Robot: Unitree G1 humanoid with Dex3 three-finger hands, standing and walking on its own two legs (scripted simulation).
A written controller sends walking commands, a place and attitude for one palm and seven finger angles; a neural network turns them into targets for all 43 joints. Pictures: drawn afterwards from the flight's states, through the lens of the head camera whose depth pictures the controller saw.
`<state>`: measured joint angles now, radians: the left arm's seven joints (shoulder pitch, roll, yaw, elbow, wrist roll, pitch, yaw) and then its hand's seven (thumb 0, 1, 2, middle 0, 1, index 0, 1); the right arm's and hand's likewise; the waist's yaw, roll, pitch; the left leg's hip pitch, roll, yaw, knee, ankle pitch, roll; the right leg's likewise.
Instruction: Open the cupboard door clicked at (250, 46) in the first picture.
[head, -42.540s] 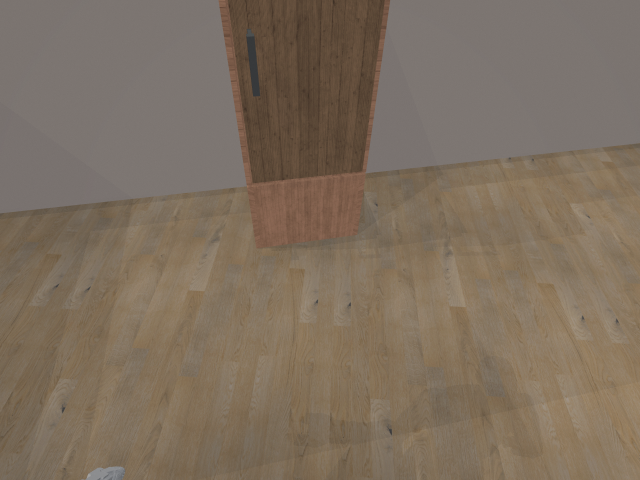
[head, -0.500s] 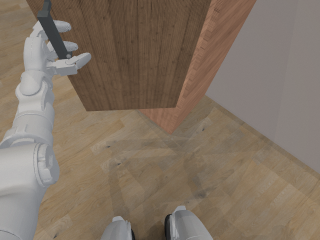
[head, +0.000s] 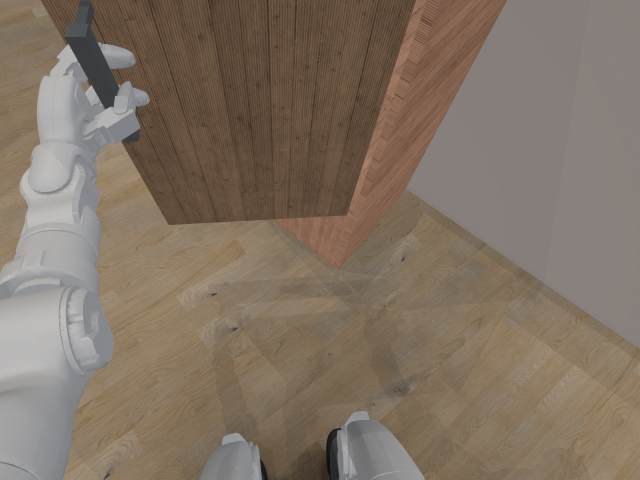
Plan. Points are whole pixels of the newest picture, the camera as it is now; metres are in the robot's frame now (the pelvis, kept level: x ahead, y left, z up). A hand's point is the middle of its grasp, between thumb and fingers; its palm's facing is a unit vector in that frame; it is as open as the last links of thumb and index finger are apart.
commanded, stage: pull the door open along its arc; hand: left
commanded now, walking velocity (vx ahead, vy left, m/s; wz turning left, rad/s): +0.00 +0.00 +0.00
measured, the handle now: (110, 78) +0.58 +0.20 +0.09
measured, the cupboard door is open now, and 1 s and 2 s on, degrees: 45 87 88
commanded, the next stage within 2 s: open thumb and fingers to let go in 0.98 s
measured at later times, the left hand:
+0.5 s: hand (160, 203) +0.41 +0.13 +0.08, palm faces +0.25 -0.97 +0.06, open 5.9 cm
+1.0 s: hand (260, 290) +0.31 +0.04 +0.09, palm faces +0.37 -0.93 +0.00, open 5.8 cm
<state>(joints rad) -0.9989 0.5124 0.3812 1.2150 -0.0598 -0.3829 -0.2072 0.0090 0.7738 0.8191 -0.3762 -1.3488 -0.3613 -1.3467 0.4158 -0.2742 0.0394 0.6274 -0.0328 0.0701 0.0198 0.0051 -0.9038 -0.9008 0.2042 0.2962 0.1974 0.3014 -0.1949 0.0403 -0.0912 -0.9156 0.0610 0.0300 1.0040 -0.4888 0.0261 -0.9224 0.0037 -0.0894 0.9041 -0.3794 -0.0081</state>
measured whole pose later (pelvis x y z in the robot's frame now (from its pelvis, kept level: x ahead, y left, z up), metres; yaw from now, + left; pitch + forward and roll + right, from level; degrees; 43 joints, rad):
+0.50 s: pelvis +0.01 +0.00 +0.02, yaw -1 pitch +16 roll -1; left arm -0.35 0.06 0.18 0.51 -0.08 -0.34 0.21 0.01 0.70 0.75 -0.39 -1.34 -0.37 -1.32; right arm 0.31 -0.23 -0.01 0.55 -0.03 0.04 0.06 0.01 -0.91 -0.90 0.20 0.30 0.19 0.30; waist -0.06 0.03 -0.13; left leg -0.69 0.05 0.08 0.87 -0.46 0.02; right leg -0.73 0.00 -0.04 0.82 -0.37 0.00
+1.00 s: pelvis -0.01 -0.04 +0.02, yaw +3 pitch +9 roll +0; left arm -0.03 -0.12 -0.20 0.26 0.08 -0.26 0.57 0.02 0.73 0.78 -0.36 -1.34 -0.37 -1.34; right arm 0.22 -0.19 -0.01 0.60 -0.08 0.01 0.03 0.01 -0.90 -0.90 0.20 0.30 0.20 0.30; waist -0.01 0.03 -0.10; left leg -0.57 0.04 0.02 0.84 -0.43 -0.02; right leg -0.62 -0.01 -0.10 0.84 -0.39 -0.05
